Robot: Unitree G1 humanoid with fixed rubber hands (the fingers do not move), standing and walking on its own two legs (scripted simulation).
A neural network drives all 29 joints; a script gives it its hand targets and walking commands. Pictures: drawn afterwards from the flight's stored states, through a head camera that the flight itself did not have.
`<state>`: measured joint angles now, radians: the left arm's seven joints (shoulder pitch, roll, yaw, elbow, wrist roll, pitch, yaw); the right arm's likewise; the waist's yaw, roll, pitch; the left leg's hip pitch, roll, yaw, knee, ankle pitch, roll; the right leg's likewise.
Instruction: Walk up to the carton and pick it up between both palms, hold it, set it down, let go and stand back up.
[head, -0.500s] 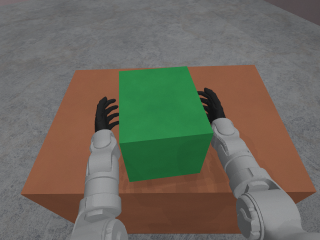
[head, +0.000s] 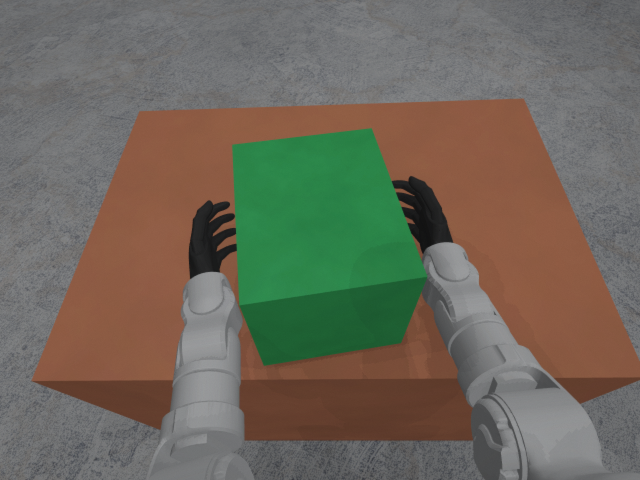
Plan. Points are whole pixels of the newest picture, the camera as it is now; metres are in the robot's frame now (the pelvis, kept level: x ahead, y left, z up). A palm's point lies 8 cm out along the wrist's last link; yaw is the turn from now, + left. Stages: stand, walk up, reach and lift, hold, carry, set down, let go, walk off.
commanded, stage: set down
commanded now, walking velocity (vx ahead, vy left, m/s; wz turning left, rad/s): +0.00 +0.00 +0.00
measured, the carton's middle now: (318, 245) +0.43 +0.05 +0.00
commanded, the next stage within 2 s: none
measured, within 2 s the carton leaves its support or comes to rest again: neither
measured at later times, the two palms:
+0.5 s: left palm (210, 274) +0.37 +0.18 +0.03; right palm (430, 240) +0.42 -0.10 +0.03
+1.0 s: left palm (210, 276) +0.37 +0.18 +0.03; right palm (429, 240) +0.42 -0.10 +0.03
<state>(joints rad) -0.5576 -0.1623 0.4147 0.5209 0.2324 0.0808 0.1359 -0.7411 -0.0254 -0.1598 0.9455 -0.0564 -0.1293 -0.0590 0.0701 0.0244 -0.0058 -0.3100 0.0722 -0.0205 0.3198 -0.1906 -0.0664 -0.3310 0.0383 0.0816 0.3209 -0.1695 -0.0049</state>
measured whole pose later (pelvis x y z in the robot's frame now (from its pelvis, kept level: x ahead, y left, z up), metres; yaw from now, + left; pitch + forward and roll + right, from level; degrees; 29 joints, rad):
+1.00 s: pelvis +0.00 +0.00 +0.00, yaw +0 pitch +13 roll +0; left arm -0.56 -0.20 0.52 0.58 0.29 -0.11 0.09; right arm -0.75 0.03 -0.33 0.96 -0.23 -0.27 0.00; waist 0.07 0.02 -0.01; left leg -0.36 0.07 -0.01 0.32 -0.18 -0.07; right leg -0.38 0.04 0.08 0.32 -0.16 0.00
